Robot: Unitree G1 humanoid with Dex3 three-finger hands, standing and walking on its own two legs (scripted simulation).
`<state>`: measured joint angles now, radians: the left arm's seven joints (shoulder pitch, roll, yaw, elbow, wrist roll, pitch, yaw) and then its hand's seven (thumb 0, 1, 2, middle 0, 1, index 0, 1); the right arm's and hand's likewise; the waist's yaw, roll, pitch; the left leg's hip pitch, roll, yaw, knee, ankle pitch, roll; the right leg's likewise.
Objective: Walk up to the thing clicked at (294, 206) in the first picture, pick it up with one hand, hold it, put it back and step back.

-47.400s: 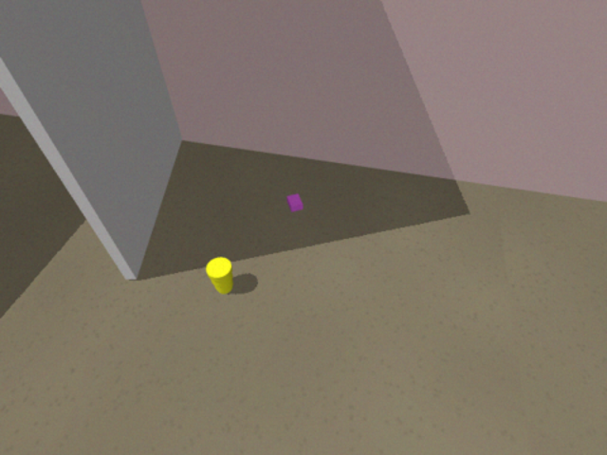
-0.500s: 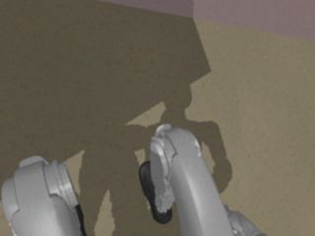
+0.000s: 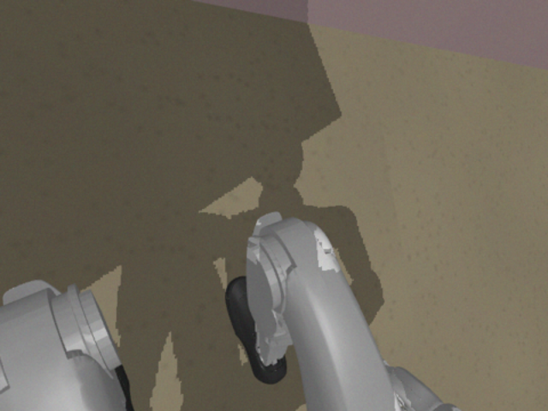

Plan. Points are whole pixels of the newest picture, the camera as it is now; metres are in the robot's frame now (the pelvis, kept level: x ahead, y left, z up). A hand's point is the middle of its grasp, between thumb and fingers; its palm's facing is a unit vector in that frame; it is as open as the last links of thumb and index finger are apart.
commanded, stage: rest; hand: left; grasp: from above
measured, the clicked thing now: out of the picture +0.43 +0.37 -0.28
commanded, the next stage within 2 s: open in 0.26 s
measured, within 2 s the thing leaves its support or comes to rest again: neither
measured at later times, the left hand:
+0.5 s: hand out of the picture +0.42 +0.37 -0.24, palm faces -0.39 -0.25 -0.89, open 9.9 cm
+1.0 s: hand out of the picture +0.42 +0.37 -0.25, palm faces -0.38 -0.25 -0.89, open 13.2 cm
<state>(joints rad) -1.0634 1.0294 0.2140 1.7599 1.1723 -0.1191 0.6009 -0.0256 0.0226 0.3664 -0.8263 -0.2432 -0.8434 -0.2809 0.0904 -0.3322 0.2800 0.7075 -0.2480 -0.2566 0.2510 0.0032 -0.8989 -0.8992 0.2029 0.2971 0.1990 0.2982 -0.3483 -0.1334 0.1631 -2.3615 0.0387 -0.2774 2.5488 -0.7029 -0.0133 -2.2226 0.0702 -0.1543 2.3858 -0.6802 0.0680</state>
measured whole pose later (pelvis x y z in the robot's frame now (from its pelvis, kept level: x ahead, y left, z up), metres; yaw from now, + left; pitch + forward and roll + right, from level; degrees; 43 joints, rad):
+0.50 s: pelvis +0.00 +0.00 +0.00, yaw -1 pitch +26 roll -15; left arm -1.07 1.07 0.20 1.81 1.16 -0.13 0.62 -0.02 0.04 0.42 -0.76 -0.30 -0.77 -0.34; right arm 0.08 -0.35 0.31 0.69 -0.25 -0.28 0.26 0.00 -0.89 -0.90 0.20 0.30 0.20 0.30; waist -0.37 -0.15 0.19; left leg -2.35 0.04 -0.29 2.55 -0.70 -0.01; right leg -2.20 0.08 -0.17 2.37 -0.67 0.07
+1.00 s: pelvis +0.00 +0.00 +0.01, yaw -1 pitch +26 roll -15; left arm -1.07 1.08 0.20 1.78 1.14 -0.11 0.62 0.00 -0.35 0.86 -0.32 -0.69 -0.28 -0.73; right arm 0.08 -0.36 0.32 0.67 -0.25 -0.30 0.27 0.00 -0.89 -0.90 0.20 0.30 0.20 0.30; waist -0.37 -0.16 0.20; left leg -2.34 0.04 -0.30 2.54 -0.70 -0.01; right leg -2.19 0.08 -0.17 2.35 -0.67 0.07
